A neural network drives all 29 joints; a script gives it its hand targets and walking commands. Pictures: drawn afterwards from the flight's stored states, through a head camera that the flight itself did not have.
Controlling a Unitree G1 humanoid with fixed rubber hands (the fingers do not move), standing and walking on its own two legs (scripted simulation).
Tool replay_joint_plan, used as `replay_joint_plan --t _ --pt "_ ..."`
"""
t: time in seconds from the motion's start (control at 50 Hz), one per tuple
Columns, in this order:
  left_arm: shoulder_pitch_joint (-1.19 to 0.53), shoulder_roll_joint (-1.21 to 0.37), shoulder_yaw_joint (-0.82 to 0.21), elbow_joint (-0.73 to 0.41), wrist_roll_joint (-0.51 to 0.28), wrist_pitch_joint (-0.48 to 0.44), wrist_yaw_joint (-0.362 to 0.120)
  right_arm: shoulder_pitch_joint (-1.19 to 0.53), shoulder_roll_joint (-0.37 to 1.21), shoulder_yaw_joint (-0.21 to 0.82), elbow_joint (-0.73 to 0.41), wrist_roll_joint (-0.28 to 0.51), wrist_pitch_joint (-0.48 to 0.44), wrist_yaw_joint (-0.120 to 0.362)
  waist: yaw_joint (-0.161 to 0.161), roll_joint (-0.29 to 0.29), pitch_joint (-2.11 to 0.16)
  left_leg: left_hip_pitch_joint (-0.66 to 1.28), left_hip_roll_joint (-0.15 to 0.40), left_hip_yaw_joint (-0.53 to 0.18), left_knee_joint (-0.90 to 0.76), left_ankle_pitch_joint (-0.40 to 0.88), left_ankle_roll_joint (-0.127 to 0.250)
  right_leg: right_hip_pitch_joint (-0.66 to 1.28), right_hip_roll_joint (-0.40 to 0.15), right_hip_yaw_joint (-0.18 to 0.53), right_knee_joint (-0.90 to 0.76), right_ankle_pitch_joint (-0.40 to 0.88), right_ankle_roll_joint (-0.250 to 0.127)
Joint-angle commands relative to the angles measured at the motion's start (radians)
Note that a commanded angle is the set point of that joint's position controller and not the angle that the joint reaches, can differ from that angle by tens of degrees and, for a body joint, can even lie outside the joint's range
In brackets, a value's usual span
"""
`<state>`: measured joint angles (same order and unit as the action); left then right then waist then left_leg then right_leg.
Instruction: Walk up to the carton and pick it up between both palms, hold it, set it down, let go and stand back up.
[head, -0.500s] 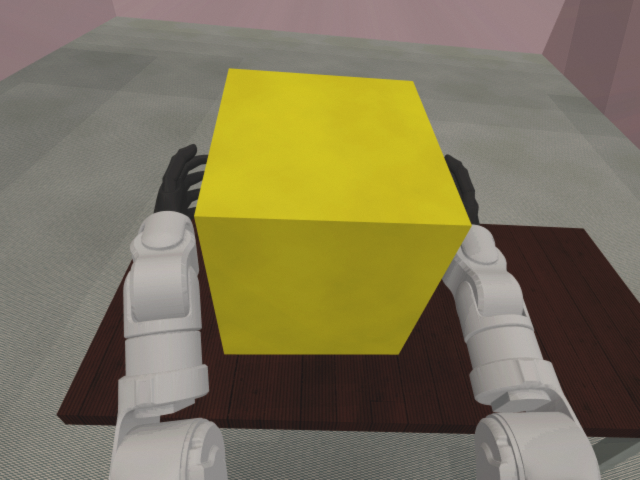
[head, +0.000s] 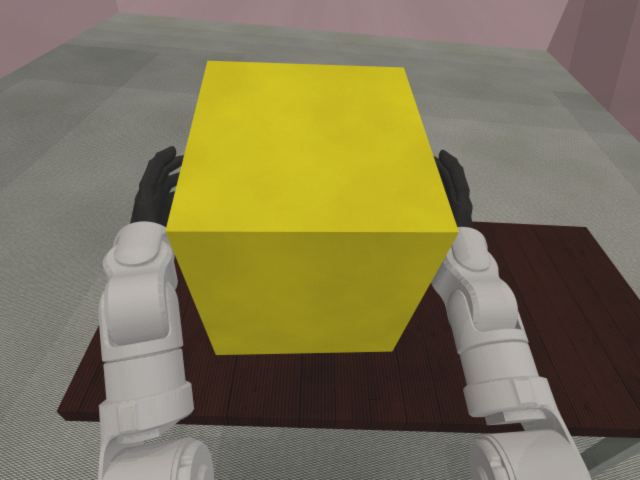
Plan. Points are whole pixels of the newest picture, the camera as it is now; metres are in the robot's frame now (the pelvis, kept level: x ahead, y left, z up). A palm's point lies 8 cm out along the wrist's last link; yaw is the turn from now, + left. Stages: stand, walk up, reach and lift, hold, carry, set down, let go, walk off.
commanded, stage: hold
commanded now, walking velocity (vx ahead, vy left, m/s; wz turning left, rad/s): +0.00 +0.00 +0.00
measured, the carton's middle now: (306, 216) +0.40 +0.01 +0.15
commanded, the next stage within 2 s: none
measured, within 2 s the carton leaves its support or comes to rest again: neither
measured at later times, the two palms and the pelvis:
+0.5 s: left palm (165, 208) +0.36 +0.16 +0.20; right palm (454, 201) +0.37 -0.17 +0.20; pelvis +0.01 -0.01 +0.00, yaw +1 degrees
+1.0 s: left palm (174, 221) +0.35 +0.16 +0.19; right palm (459, 231) +0.35 -0.18 +0.17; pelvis -0.01 +0.00 +0.00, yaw -2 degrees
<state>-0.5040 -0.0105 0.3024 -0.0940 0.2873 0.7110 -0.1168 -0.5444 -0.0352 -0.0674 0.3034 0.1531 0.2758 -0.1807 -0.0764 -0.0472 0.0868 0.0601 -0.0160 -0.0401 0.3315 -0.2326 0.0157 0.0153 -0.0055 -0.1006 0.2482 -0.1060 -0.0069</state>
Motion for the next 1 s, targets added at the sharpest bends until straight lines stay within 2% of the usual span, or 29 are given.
replay_joint_plan --t 0.0,0.02,0.04,0.12,0.16,0.2,0.24,0.26,0.28,0.32,0.34,0.36,0.42,0.48,0.54,0.58,0.62,0.66,0.68,0.7,0.72,0.74,0.8,0.84,0.88,0.92,0.94,0.96,0.98 --pt "-0.451 -0.395 -0.432 0.012 -0.092 -0.005 -0.112 -0.525 0.362 0.357 -0.135 0.033 -0.016 0.141 -0.027 0.094 -0.218 -0.109 0.016 0.056 -0.076 0.335 -0.078 0.221 0.049 -0.012 0.011 0.086 0.002" --pt "-0.463 -0.397 -0.414 0.038 -0.084 0.003 -0.113 -0.546 0.359 0.335 -0.118 0.025 -0.014 0.146 -0.032 0.086 -0.201 -0.126 0.016 0.055 -0.092 0.278 -0.071 0.216 0.049 -0.012 0.01 0.051 -0.003" --pt "-0.473 -0.384 -0.377 0.071 -0.06 0.009 -0.114 -0.564 0.352 0.324 -0.086 0.012 -0.014 0.154 -0.012 0.074 -0.171 -0.154 0.02 0.062 -0.111 0.209 -0.064 0.213 0.044 -0.009 0.008 0.007 -0.005" --pt "-0.593 -0.388 -0.334 0.164 -0.055 -0.008 -0.109 -0.709 0.414 0.293 -0.022 -0.013 -0.034 0.19 0.029 0.054 -0.151 -0.26 0.032 0.068 -0.154 -0.04 -0.017 0.201 0.034 -0.008 0.046 -0.122 0.0" --pt "-0.661 -0.394 -0.332 0.19 -0.068 -0.03 -0.098 -0.782 0.452 0.284 -0.006 -0.02 -0.055 0.211 0.061 0.034 -0.188 -0.293 0.042 0.063 -0.158 -0.096 0.0 0.183 0.027 -0.006 0.08 -0.15 0.0" --pt "-0.719 -0.429 -0.37 0.173 -0.094 -0.066 -0.082 -0.836 0.487 0.291 -0.036 -0.034 -0.089 0.218 0.069 0.043 -0.314 -0.269 0.023 0.053 -0.137 -0.044 0.003 0.2 0.029 -0.003 0.087 -0.103 -0.002" --pt "-0.742 -0.451 -0.42 0.135 -0.138 -0.097 -0.058 -0.857 0.512 0.315 -0.071 -0.015 -0.114 0.21 0.063 0.033 -0.442 -0.197 0.002 0.054 -0.098 0.104 -0.01 0.207 0.028 -0.001 0.083 -0.007 -0.005" --pt "-0.74 -0.471 -0.466 0.094 -0.167 -0.11 -0.047 -0.862 0.52 0.341 -0.116 0.017 -0.124 0.2 0.053 0.039 -0.522 -0.152 -0.022 0.061 -0.059 0.229 -0.018 0.235 0.029 0.007 0.075 0.093 -0.006" --pt "-0.713 -0.47 -0.474 0.098 -0.163 -0.113 -0.042 -0.845 0.53 0.374 -0.119 0.037 -0.119 0.185 0.043 0.048 -0.54 -0.133 -0.039 0.066 -0.028 0.314 -0.03 0.263 0.024 0.011 0.081 0.203 -0.004" --pt "-0.644 -0.456 -0.48 0.08 -0.161 -0.104 -0.047 -0.778 0.514 0.41 -0.13 0.064 -0.102 0.154 0.012 0.06 -0.555 -0.108 -0.052 0.053 0.001 0.44 -0.053 0.324 0.027 0.024 0.094 0.387 0.007" --pt "-0.594 -0.437 -0.466 0.08 -0.142 -0.09 -0.055 -0.726 0.493 0.42 -0.114 0.068 -0.086 0.142 0.009 0.07 -0.521 -0.116 -0.053 0.056 -0.003 0.455 -0.062 0.347 0.024 0.028 0.098 0.433 0.018" --pt "-0.551 -0.411 -0.438 0.086 -0.124 -0.074 -0.069 -0.673 0.472 0.413 -0.091 0.063 -0.065 0.129 -0.004 0.059 -0.466 -0.126 -0.062 0.062 -0.018 0.416 -0.061 0.358 0.02 0.03 0.086 0.417 0.028" --pt "-0.49 -0.364 -0.364 0.113 -0.068 -0.023 -0.113 -0.571 0.442 0.391 -0.023 0.04 -0.005 0.108 -0.02 0.042 -0.289 -0.176 -0.06 0.075 -0.073 0.248 -0.046 0.338 0.003 0.035 0.044 0.306 0.037" --pt "-0.489 -0.351 -0.299 0.155 -0.043 0.002 -0.155 -0.57 0.441 0.362 0.007 0.025 0.02 0.106 -0.013 -0.002 -0.188 -0.196 -0.042 0.088 -0.104 0.162 -0.023 0.299 0.007 0.028 0.015 0.2 0.038" --pt "-0.545 -0.382 -0.333 0.06 -0.08 -0.021 -0.162 -0.624 0.48 0.39 -0.111 0.065 -0.006 0.1 -0.007 -0.006 -0.294 -0.163 -0.042 0.079 -0.081 0.24 -0.026 0.341 0.014 0.016 0.04 0.29 0.031" --pt "-0.566 -0.406 -0.388 -0.034 -0.117 -0.05 -0.151 -0.67 0.514 0.448 -0.232 0.099 -0.035 0.094 -0.003 -0.007 -0.405 -0.148 -0.054 0.062 -0.047 0.358 -0.034 0.401 0.019 0.014 0.076 0.456 0.025" --pt "-0.559 -0.421 -0.444 -0.103 -0.149 -0.074 -0.132 -0.694 0.527 0.491 -0.337 0.127 -0.058 0.085 0.007 0.025 -0.479 -0.132 -0.063 0.052 -0.017 0.444 -0.053 0.447 0.022 0.019 0.112 0.577 0.03" --pt "-0.557 -0.405 -0.468 -0.1 -0.142 -0.074 -0.12 -0.667 0.5 0.487 -0.315 0.115 -0.059 0.083 -0.006 0.039 -0.435 -0.123 -0.054 0.043 -0.014 0.442 -0.064 0.396 0.029 0.016 0.1 0.514 0.026" --pt "-0.539 -0.405 -0.47 -0.089 -0.129 -0.071 -0.117 -0.634 0.477 0.466 -0.275 0.098 -0.056 0.09 -0.003 0.064 -0.394 -0.123 -0.042 0.043 -0.022 0.428 -0.062 0.342 0.034 0.012 0.086 0.417 0.021" --pt "-0.527 -0.405 -0.475 -0.069 -0.125 -0.062 -0.115 -0.608 0.461 0.444 -0.237 0.084 -0.052 0.098 -0.016 0.073 -0.354 -0.109 -0.029 0.044 -0.033 0.398 -0.066 0.287 0.04 0.003 0.062 0.315 0.015" --pt "-0.525 -0.396 -0.472 -0.067 -0.119 -0.057 -0.113 -0.588 0.439 0.42 -0.212 0.07 -0.052 0.108 -0.009 0.094 -0.329 -0.096 -0.012 0.049 -0.039 0.378 -0.071 0.239 0.044 -0.005 0.043 0.204 0.007" --pt "-0.519 -0.396 -0.47 -0.035 -0.106 -0.046 -0.11 -0.568 0.419 0.396 -0.172 0.054 -0.046 0.122 -0.025 0.106 -0.286 -0.105 0.001 0.047 -0.06 0.326 -0.071 0.214 0.048 -0.009 0.027 0.111 0.001" --pt "-0.537 -0.409 -0.455 0.032 -0.085 -0.02 -0.098 -0.572 0.36 0.305 -0.084 0.0 -0.041 0.167 -0.04 0.15 -0.229 -0.154 0.054 0.027 -0.117 0.129 -0.071 0.18 0.054 -0.02 0.05 -0.053 -0.002" --pt "-0.581 -0.422 -0.434 0.086 -0.084 -0.015 -0.089 -0.627 0.356 0.266 -0.035 -0.022 -0.049 0.195 -0.022 0.144 -0.206 -0.223 0.07 0.019 -0.154 -0.021 -0.055 0.176 0.05 -0.021 0.078 -0.102 0.0" --pt "-0.625 -0.417 -0.398 0.154 -0.074 -0.024 -0.08 -0.697 0.372 0.239 0.004 -0.049 -0.063 0.216 -0.003 0.104 -0.179 -0.281 0.073 0.01 -0.18 -0.129 -0.028 0.182 0.041 -0.021 0.1 -0.135 0.001" --pt "-0.651 -0.423 -0.375 0.219 -0.078 -0.032 -0.076 -0.757 0.399 0.235 0.04 -0.058 -0.076 0.231 0.024 0.079 -0.178 -0.314 0.067 0.013 -0.183 -0.151 -0.011 0.173 0.034 -0.009 0.109 -0.153 0.004" --pt "-0.66 -0.426 -0.377 0.213 -0.086 -0.042 -0.073 -0.782 0.424 0.235 0.04 -0.057 -0.085 0.237 0.034 0.074 -0.212 -0.304 0.066 0.023 -0.169 -0.133 -0.008 0.177 0.03 -0.011 0.11 -0.142 0.002" --pt "-0.658 -0.433 -0.374 0.223 -0.09 -0.049 -0.069 -0.803 0.444 0.251 0.026 -0.055 -0.091 0.236 0.051 0.045 -0.244 -0.283 0.048 0.032 -0.153 -0.075 -0.003 0.183 0.029 -0.009 0.095 -0.12 -0.001" --pt "-0.661 -0.441 -0.378 0.217 -0.102 -0.058 -0.067 -0.809 0.466 0.262 0.004 -0.044 -0.098 0.228 0.051 0.036 -0.31 -0.248 0.032 0.041 -0.125 0.015 -0.008 0.196 0.026 -0.002 0.087 -0.068 -0.004"
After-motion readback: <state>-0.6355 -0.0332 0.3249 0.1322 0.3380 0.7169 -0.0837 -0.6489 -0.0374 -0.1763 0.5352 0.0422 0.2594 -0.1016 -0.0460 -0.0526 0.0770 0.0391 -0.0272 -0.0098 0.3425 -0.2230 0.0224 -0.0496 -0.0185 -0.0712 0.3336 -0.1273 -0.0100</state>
